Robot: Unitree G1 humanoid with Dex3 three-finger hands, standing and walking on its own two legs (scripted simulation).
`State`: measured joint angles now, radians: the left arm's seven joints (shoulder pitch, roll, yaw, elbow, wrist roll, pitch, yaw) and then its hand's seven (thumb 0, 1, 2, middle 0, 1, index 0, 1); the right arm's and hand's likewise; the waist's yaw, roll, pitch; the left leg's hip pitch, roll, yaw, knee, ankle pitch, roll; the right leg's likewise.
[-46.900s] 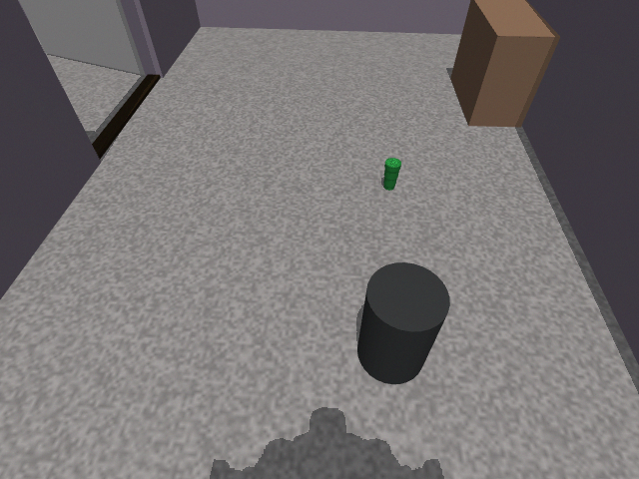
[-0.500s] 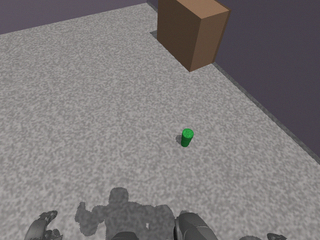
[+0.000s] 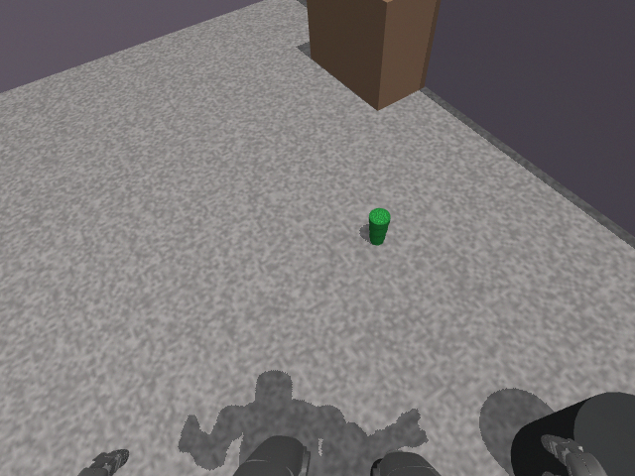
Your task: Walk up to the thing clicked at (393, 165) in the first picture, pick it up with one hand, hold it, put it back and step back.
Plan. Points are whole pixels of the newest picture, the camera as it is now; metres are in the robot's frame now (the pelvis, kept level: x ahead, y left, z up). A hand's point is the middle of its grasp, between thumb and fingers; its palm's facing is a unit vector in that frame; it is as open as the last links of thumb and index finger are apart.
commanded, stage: step back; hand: right
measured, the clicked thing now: (378, 228) +0.93 -0.18 -0.69
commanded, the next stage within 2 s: stand in 1.28 s
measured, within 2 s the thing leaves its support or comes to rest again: neither
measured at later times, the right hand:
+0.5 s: hand out of the picture -0.05 -0.26 -0.14, palm faces +0.05 +0.91 -0.42, open 7.4 cm
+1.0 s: hand out of the picture -0.02 -0.22 -0.13, palm faces +0.08 +0.91 -0.40, open 7.4 cm
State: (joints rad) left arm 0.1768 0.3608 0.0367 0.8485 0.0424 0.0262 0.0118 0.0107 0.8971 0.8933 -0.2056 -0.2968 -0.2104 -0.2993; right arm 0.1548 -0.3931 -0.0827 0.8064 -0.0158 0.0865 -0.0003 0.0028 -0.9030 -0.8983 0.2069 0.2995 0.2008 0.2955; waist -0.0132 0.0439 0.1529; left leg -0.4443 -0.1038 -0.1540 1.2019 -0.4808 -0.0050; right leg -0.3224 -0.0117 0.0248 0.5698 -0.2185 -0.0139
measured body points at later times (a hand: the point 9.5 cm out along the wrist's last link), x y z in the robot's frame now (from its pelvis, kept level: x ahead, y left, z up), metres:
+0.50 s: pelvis -0.11 +0.02 +0.00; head -0.09 +0.03 +0.44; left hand -0.05 +0.33 -0.14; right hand -0.06 -0.31 -0.11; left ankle -0.10 +0.15 -0.73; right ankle -0.10 -0.10 -0.73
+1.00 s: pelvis -0.07 +0.05 +0.00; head -0.05 +0.07 +0.45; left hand +0.01 +0.36 -0.14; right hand -0.02 -0.26 -0.11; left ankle -0.05 +0.15 -0.73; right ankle -0.04 -0.11 -0.70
